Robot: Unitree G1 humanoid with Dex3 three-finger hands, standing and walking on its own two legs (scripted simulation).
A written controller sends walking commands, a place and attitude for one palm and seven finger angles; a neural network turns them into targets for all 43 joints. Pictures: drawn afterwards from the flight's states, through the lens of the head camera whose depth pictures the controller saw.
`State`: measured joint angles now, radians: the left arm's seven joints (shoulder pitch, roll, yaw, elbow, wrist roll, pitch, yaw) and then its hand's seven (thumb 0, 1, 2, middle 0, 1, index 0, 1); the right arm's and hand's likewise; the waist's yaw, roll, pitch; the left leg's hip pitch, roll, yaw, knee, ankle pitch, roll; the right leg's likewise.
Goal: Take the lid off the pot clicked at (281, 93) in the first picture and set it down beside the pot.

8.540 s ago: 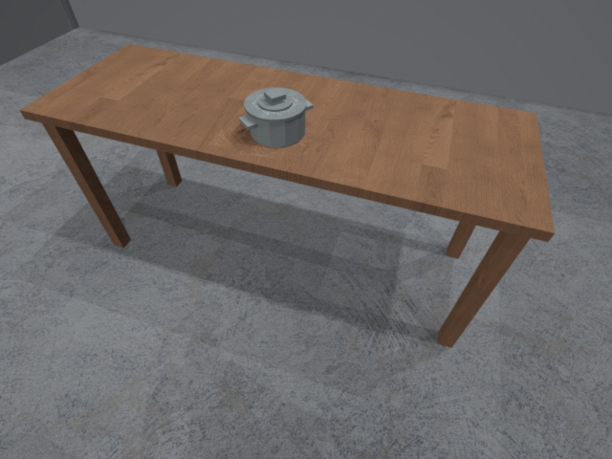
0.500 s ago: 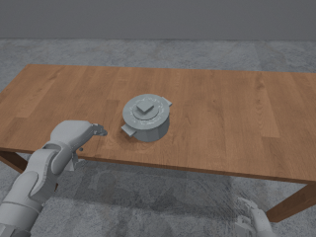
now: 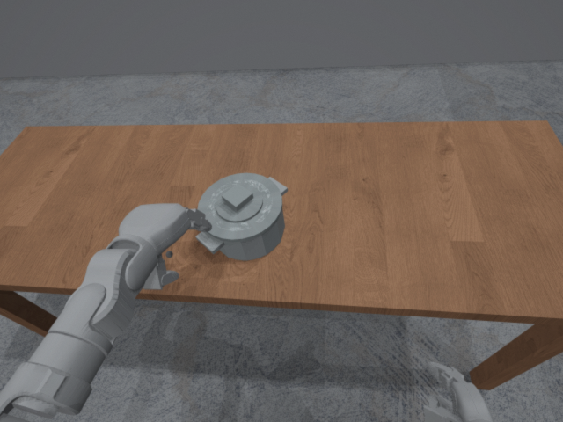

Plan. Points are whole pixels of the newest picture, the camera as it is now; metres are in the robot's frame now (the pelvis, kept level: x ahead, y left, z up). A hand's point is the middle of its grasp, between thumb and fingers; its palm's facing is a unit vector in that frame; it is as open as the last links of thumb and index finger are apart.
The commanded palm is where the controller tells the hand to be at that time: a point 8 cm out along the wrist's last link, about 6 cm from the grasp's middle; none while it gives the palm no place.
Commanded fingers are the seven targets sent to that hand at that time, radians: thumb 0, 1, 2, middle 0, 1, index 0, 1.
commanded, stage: move the open hand above the knob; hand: left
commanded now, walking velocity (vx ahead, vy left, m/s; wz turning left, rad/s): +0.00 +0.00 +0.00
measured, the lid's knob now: (237, 196) +0.50 +0.11 -0.01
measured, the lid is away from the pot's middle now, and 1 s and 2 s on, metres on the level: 0.00 0.00 0.00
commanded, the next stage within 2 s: lower the open fingers around the knob in 1.72 s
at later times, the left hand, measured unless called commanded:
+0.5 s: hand (190, 207) +0.42 +0.16 +0.07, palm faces -0.30 -0.06 -0.95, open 10.3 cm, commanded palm +0.41 +0.16 +0.13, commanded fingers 0.00 -0.25 1.26 -0.79 -0.08 -0.79 -0.08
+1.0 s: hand (229, 180) +0.47 +0.11 +0.07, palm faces -0.34 -0.04 -0.94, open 10.3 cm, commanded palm +0.47 +0.12 +0.13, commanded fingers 0.00 -0.25 1.26 -0.79 -0.08 -0.79 -0.08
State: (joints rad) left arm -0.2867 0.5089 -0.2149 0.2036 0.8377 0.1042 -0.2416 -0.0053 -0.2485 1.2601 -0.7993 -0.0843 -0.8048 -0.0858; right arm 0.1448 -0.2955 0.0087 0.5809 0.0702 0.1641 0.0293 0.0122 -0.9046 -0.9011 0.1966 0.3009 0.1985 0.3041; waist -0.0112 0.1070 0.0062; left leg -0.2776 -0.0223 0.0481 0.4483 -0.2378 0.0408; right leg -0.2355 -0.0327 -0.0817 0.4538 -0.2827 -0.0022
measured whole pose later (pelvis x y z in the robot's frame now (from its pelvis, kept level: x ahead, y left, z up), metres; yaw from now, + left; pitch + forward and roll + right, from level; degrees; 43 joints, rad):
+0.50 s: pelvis +0.00 +0.00 +0.00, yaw -1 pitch +6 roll +0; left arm -0.64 0.45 -0.25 0.58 0.86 0.11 -0.19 0.00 -0.25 1.26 -0.80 -0.08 -0.81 -0.09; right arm 0.17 -0.28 0.01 0.63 0.09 0.19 0.01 0.01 -0.91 -0.90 0.20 0.30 0.20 0.30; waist -0.03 0.08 -0.03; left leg -0.34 -0.02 0.06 0.47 -0.25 0.04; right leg -0.31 -0.03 -0.07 0.49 -0.29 -0.01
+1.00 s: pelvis +0.00 +0.01 -0.01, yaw -2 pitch +10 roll +0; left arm -0.95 0.35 -0.26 0.97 0.90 0.14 -0.16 0.00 -0.25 1.26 -0.80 -0.08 -0.81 -0.09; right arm 0.25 -0.27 0.00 0.71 0.07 0.17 -0.02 0.01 -0.90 -0.90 0.20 0.30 0.20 0.30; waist -0.10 0.07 -0.06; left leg -0.42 -0.02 0.09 0.49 -0.25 0.05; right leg -0.40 -0.03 -0.04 0.52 -0.29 0.01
